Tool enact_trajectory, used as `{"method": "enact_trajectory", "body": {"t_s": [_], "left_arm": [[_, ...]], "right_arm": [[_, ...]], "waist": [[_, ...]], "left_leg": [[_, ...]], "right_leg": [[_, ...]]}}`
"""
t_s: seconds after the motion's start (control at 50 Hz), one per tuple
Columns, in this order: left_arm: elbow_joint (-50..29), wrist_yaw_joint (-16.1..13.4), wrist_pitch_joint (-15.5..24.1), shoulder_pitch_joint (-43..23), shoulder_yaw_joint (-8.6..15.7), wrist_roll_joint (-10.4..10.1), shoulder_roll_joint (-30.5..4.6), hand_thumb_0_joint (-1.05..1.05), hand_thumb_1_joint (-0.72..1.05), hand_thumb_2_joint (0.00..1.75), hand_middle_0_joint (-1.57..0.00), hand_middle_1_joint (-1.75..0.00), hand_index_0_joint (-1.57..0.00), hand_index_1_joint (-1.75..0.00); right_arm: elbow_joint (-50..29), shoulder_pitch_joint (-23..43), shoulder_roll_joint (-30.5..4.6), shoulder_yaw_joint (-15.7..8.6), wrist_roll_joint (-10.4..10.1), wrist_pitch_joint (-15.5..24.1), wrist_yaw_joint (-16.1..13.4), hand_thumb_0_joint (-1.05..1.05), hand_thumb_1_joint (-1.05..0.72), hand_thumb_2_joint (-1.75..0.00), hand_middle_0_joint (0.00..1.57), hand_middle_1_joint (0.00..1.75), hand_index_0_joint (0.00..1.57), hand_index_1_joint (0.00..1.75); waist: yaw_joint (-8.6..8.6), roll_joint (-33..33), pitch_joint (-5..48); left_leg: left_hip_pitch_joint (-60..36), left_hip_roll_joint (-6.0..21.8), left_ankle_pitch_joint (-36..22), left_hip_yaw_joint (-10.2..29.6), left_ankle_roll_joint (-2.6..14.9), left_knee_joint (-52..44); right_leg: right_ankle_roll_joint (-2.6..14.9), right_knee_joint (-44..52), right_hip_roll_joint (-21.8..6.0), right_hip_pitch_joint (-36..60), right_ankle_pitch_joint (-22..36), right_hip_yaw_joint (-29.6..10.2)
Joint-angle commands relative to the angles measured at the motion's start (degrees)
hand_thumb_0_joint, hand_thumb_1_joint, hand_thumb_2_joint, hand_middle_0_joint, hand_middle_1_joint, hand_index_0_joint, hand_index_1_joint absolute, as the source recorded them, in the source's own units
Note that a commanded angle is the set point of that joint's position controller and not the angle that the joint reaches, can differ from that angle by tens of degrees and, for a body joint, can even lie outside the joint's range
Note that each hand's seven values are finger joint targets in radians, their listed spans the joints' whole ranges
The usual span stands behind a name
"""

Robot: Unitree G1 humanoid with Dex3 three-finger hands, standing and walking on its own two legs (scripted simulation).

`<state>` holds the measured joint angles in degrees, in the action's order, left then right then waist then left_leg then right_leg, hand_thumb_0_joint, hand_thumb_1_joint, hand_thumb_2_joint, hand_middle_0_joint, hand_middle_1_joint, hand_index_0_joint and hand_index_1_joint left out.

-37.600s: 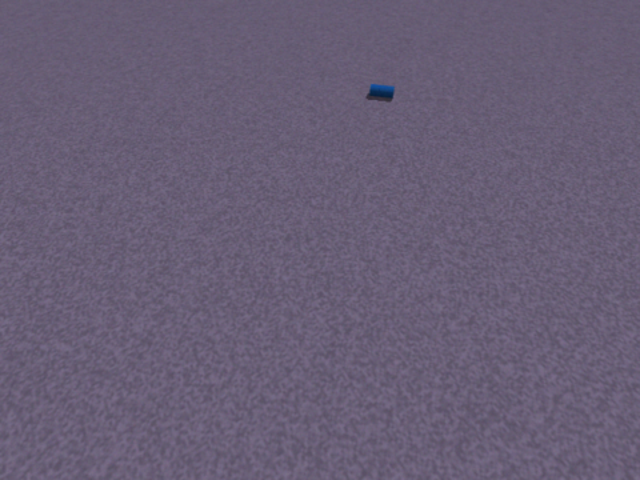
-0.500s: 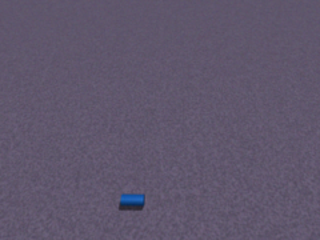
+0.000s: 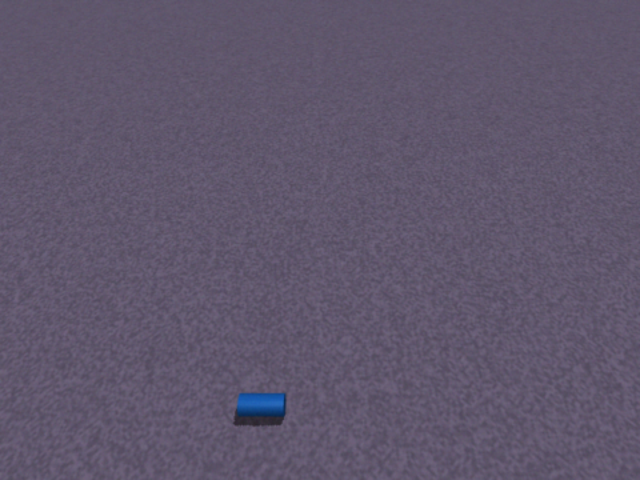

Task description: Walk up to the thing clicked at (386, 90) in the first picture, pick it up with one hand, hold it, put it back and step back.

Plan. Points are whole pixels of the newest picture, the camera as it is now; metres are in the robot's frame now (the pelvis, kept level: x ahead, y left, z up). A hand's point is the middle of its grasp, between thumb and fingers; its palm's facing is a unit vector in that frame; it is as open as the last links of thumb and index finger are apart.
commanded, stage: stand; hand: left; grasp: from above
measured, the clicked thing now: (262, 404) +0.45 +0.20 -0.75
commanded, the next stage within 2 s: step back in 0.74 s
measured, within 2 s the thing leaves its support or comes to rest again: neither
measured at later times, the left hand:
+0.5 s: hand out of the picture +0.08 +0.24 -0.16, palm faces +0.01 -0.94 -0.34, open 7.4 cm
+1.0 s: hand out of the picture +0.08 +0.28 -0.17, palm faces -0.01 -0.93 -0.38, open 7.4 cm
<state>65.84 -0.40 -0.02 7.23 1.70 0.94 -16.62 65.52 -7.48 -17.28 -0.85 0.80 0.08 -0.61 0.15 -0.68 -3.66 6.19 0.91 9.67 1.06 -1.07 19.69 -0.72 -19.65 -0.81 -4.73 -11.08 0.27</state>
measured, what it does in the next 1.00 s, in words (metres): stands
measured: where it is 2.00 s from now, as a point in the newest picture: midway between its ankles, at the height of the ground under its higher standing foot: outside the picture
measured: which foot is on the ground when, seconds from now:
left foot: down 0.00-1.00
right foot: down 0.00-1.00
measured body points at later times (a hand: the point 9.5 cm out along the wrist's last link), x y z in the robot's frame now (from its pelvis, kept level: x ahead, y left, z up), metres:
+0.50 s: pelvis +0.00 +0.00 +0.00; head +0.01 -0.01 +0.45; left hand +0.08 +0.29 -0.13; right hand +0.08 -0.30 -0.14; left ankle +0.02 +0.13 -0.75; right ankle +0.00 -0.13 -0.75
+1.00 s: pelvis -0.03 +0.02 -0.02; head +0.02 +0.02 +0.43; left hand +0.09 +0.33 -0.15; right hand +0.05 -0.31 -0.14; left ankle -0.03 +0.12 -0.73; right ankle +0.00 -0.13 -0.75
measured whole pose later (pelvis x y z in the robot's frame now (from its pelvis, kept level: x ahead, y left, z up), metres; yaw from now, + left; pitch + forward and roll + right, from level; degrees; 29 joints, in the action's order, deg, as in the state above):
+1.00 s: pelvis -0.03 +0.02 -0.02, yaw +0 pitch -2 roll +0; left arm 56.0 -0.4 -2.5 3.4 3.7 1.0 -21.8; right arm 57.4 -6.0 -23.1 -3.1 -0.2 -2.7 0.8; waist 1.1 0.6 -8.8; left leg 18.0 -1.9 22.0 1.3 2.2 42.1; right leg -0.9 -34.1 -2.3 -17.0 -15.5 -0.1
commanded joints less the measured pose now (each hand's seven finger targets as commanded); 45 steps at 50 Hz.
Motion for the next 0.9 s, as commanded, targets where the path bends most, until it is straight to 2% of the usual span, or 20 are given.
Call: {"method": "enact_trajectory", "body": {"t_s": [0.0,0.02,0.06,0.08,0.14,0.18,0.26,0.32,0.38,0.48,0.58,0.62,0.7,0.72,0.76,0.78,0.84,0.86,0.88], "left_arm": [[-3.2,-0.9,1.3,-2.2,2.1,-0.1,-11.8,0.0,0.9,0.9,-0.2,-0.3,-0.2,-0.3],[-3.2,-0.8,1.3,-2.1,2.1,-0.1,-12.1,0.0,0.9,0.9,-0.2,-0.3,-0.2,-0.3],[-3.4,-0.8,1.3,-2.6,2.2,0.0,-12.5,0.0,0.9,0.9,-0.2,-0.3,-0.2,-0.3],[-3.3,-0.8,1.3,-2.4,2.1,-0.1,-12.3,0.0,0.9,0.9,-0.2,-0.3,-0.2,-0.3],[-3.2,-0.6,1.2,-2.2,2.0,-0.1,-12.4,0.0,0.9,0.9,-0.2,-0.3,-0.2,-0.3],[-3.6,-0.6,1.4,-2.5,2.1,-0.1,-13.1,0.0,0.9,0.9,-0.2,-0.3,-0.2,-0.3],[-3.8,-0.6,1.4,-2.9,2.0,-0.2,-13.3,0.0,0.9,0.9,-0.2,-0.3,-0.2,-0.3],[-4.0,-0.6,1.6,-3.0,1.9,-0.2,-13.8,0.0,0.9,0.9,-0.2,-0.3,-0.2,-0.3],[-4.0,-0.5,1.5,-3.0,1.8,-0.2,-13.8,0.0,0.9,0.9,-0.2,-0.3,-0.2,-0.3],[-4.2,-0.4,1.7,-2.8,1.7,-0.2,-14.1,0.0,0.9,0.9,-0.2,-0.3,-0.2,-0.3],[-4.3,-0.4,1.6,-3.1,1.6,-0.2,-14.4,0.0,0.9,0.9,-0.2,-0.3,-0.2,-0.3],[-4.6,-0.4,1.7,-2.9,1.6,-0.2,-14.5,0.0,0.9,0.9,-0.2,-0.3,-0.2,-0.3],[-4.5,-0.4,1.6,-3.1,1.6,-0.3,-14.4,0.0,0.9,0.9,-0.2,-0.3,-0.2,-0.3],[-5.3,-0.7,1.1,-3.3,4.2,-1.3,-18.9,0.0,0.9,0.9,-0.2,-0.3,-0.2,-0.3],[-7.0,-0.9,0.8,-1.3,4.6,-1.4,-18.5,0.0,0.9,0.9,-0.2,-0.3,-0.2,-0.3],[-8.1,-0.9,0.8,-2.4,4.8,-1.3,-18.6,0.0,0.9,0.9,-0.2,-0.3,-0.2,-0.3],[-11.2,-1.0,0.0,-4.7,5.3,-0.9,-19.6,0.0,0.9,0.9,-0.2,-0.3,-0.2,-0.3],[-12.5,-1.1,-0.3,-6.2,5.4,-0.6,-20.1,0.0,0.9,0.9,-0.2,-0.3,-0.2,-0.3],[-14.0,-1.1,-0.5,-7.6,5.5,-0.2,-20.3,0.0,0.9,0.9,-0.2,-0.3,-0.2,-0.3]], "right_arm": [[-3.1,2.2,-11.0,-1.7,0.2,1.5,-0.7,0.0,-0.9,-0.9,0.2,0.3,0.2,0.3],[-3.0,2.1,-11.4,-1.7,0.2,1.4,-0.7,0.0,-0.9,-0.9,0.2,0.3,0.2,0.3],[-3.2,2.3,-11.6,-1.8,0.2,1.5,-0.7,0.0,-0.9,-0.9,0.2,0.3,0.2,0.3],[-3.2,2.6,-11.5,-1.8,0.1,1.5,-0.6,0.0,-0.9,-0.9,0.2,0.3,0.2,0.3],[-3.1,2.4,-12.2,-1.8,0.2,1.5,-0.6,0.0,-0.9,-0.9,0.2,0.3,0.2,0.3],[-3.3,2.5,-12.6,-1.9,0.1,1.6,-0.6,0.0,-0.9,-0.9,0.2,0.3,0.2,0.3],[-3.4,3.0,-12.6,-1.7,0.1,1.6,-0.4,0.0,-0.9,-0.9,0.2,0.3,0.2,0.3],[-3.5,2.9,-13.1,-1.8,0.1,1.5,-0.4,0.0,-0.9,-0.9,0.2,0.3,0.2,0.3],[-3.3,2.7,-13.2,-1.7,0.1,1.4,-0.4,0.0,-0.9,-0.9,0.2,0.3,0.2,0.3],[-3.3,3.1,-13.2,-1.6,0.0,1.6,-0.3,0.0,-0.9,-0.9,0.2,0.3,0.2,0.3],[-3.4,3.4,-13.5,-1.7,0.0,1.5,-0.2,0.0,-0.9,-0.9,0.2,0.3,0.2,0.3],[-3.5,3.2,-13.4,-1.7,0.0,1.5,-0.2,0.0,-0.9,-0.9,0.2,0.3,0.2,0.3],[-3.4,3.4,-13.7,-1.6,0.0,1.5,-0.2,0.0,-0.9,-0.9,0.2,0.3,0.2,0.3],[-4.4,5.3,-17.0,-2.5,-0.5,0.5,0.2,0.0,-0.9,-0.9,0.2,0.3,0.2,0.3],[-6.1,4.0,-15.7,-2.6,-1.3,0.0,0.3,0.0,-0.9,-0.9,0.2,0.3,0.2,0.3],[-6.8,3.1,-15.7,-2.8,-1.4,-0.3,0.4,0.0,-0.9,-0.9,0.2,0.3,0.2,0.3],[-8.4,1.8,-14.9,-3.4,-1.1,-1.2,0.5,0.0,-0.9,-0.9,0.2,0.3,0.2,0.3],[-8.7,0.5,-14.5,-3.6,-1.0,-1.6,0.5,0.0,-0.9,-0.9,0.2,0.3,0.2,0.3],[-9.3,-0.5,-14.7,-3.8,-0.8,-2.0,0.6,0.0,-0.9,-0.9,0.2,0.3,0.2,0.3]], "waist": [[-0.25,0.0,2.6],[-0.33,-0.3,1.7],[-0.11,0.7,2.8],[-0.33,0.5,3.3],[-0.39,-0.4,2.4],[-0.27,0.0,3.5],[-0.19,0.2,3.0],[0.02,0.9,4.6],[-0.06,0.5,3.1],[-0.26,1.0,3.9],[-0.18,0.4,2.9],[-0.11,0.6,4.2],[-0.22,0.4,3.3],[-0.24,1.6,-3.1],[0.04,1.9,2.2],[0.57,2.9,5.1],[0.75,6.4,7.4],[1.12,9.1,7.0],[1.34,10.9,6.4]], "left_leg": [[0.0,5.4,-5.7,4.7,2.03,-3.5],[0.7,5.3,-3.7,4.9,1.93,-4.0],[0.2,5.5,-4.1,4.9,2.12,-3.8],[-0.5,5.6,-6.1,5.0,2.16,-3.5],[0.4,5.6,-3.0,5.1,2.1,-4.0],[-0.6,5.8,-6.3,4.9,2.13,-3.5],[-0.4,5.8,-5.6,5.1,1.96,-3.6],[-1.7,5.9,-8.4,4.8,2.04,-2.7],[-0.3,5.7,-5.6,4.8,1.98,-3.4],[-1.2,6.0,-8.1,4.8,1.73,-3.2],[-0.5,5.9,-6.1,4.8,1.65,-3.9],[-1.5,6.0,-7.8,4.6,1.63,-3.5],[-0.7,6.0,-5.8,4.7,1.65,-3.8],[5.0,5.1,-13.8,5.4,3.04,2.3],[3.0,4.2,-16.2,3.6,3.53,7.5],[3.5,3.1,-15.4,2.9,3.51,10.8],[4.7,-1.1,-4.6,0.5,2.73,19.3],[5.4,-2.3,2.9,0.1,2.8,23.3],[6.3,-3.4,13.1,0.7,3.18,27.6]], "right_leg": [[1.33,3.8,-5.9,-1.1,5.0,-4.3],[1.18,4.2,-5.8,-1.5,3.3,-4.3],[1.37,4.0,-6.1,-1.0,4.1,-4.5],[1.4,3.8,-6.1,-0.7,5.1,-4.3],[1.53,4.1,-6.0,-1.2,2.8,-4.5],[1.63,3.7,-6.2,-0.8,5.1,-4.6],[1.54,3.9,-6.0,-1.7,3.8,-4.3],[1.48,3.9,-6.3,-0.9,7.3,-4.5],[1.41,4.3,-6.3,-1.2,5.7,-4.7],[1.52,4.1,-6.5,-0.9,7.2,-4.6],[1.64,4.4,-6.2,-1.3,4.8,-4.6],[1.69,4.1,-6.4,-1.0,7.2,-4.5],[1.62,4.4,-6.3,-1.2,5.0,-4.6],[2.14,-0.1,-5.7,-6.0,14.3,-5.4],[4.17,-1.9,-6.7,-4.7,19.1,-5.8],[5.61,-2.6,-7.8,-3.3,20.8,-6.5],[10.72,-2.4,-13.3,-6.4,22.2,-11.2],[12.54,-2.0,-15.5,-8.8,21.2,-12.7],[14.06,-2.5,-17.4,-10.9,20.5,-13.8]]}}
